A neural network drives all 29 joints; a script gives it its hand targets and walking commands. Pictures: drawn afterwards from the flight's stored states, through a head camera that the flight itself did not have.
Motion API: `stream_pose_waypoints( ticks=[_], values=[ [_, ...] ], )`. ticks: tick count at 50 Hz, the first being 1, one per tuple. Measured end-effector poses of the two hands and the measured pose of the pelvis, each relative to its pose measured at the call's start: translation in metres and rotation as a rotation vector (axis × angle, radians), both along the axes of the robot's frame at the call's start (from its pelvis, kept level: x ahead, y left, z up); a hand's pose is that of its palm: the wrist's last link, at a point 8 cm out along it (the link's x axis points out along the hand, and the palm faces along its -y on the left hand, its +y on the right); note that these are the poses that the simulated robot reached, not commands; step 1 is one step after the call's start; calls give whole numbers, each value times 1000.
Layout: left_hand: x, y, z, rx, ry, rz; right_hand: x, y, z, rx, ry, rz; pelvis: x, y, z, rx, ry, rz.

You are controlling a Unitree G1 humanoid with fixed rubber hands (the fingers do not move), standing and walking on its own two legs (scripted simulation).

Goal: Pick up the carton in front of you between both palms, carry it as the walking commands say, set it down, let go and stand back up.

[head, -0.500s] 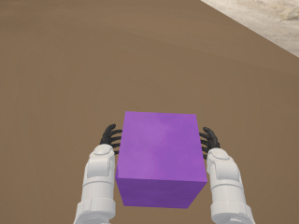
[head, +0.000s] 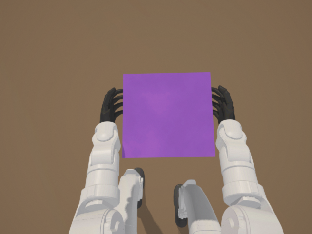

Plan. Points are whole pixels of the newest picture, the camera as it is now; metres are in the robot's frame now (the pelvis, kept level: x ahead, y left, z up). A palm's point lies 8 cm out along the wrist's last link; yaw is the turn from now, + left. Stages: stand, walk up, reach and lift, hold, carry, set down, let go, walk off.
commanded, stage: set down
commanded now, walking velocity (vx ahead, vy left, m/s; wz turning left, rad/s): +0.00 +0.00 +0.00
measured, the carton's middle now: (165, 121) +0.40 +0.01 -0.16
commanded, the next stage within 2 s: none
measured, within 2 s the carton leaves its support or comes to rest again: neither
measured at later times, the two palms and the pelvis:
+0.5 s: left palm (115, 117) +0.41 +0.18 -0.22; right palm (204, 113) +0.44 -0.12 -0.21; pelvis -0.02 -0.01 -0.13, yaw -1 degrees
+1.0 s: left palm (120, 120) +0.44 +0.19 -0.38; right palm (191, 115) +0.48 -0.10 -0.37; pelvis -0.05 +0.00 -0.25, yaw -2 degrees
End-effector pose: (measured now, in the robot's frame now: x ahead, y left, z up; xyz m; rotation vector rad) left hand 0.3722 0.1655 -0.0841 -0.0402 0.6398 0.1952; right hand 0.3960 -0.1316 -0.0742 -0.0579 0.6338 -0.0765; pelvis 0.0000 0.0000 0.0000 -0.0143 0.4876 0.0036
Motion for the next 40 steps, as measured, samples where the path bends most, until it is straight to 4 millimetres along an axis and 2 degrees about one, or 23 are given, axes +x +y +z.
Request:
stream_pose_waypoints(
  ticks=[14, 26, 40],
  values=[
    [24, 9, -65, -21, 13, 41, 32, 9, -65, 45, 17, -5, -10, -9, -76, -5, 183, 5],
    [39, 15, -144, -11, 30, 38, 47, 16, -146, 36, 33, 8, -24, -7, -139, -14, 286, -6],
    [54, 22, -231, -4, 49, 52, 68, 23, -234, 29, 51, 31, -40, -4, -205, -10, 330, -22]
  ],
)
